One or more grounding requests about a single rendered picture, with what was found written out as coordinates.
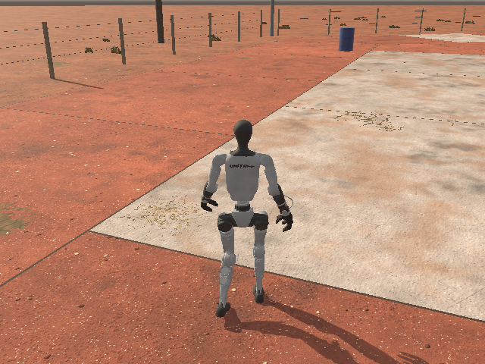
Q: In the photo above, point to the left robot upper arm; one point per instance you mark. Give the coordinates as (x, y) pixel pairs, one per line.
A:
(215, 169)

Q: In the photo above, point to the robot right hand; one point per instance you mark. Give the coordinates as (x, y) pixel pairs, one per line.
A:
(287, 219)

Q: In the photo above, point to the robot left forearm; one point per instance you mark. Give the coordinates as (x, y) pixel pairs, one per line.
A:
(206, 196)

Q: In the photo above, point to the robot left thigh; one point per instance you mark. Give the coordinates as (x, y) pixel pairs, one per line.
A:
(225, 227)

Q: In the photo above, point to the robot right forearm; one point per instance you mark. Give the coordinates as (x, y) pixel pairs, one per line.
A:
(281, 203)

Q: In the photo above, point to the humanoid robot torso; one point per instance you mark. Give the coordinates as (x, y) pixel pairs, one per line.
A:
(242, 174)

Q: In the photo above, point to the right robot upper arm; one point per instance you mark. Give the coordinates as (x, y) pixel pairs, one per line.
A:
(270, 173)

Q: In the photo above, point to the robot left hand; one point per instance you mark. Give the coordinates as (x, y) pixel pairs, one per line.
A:
(203, 205)

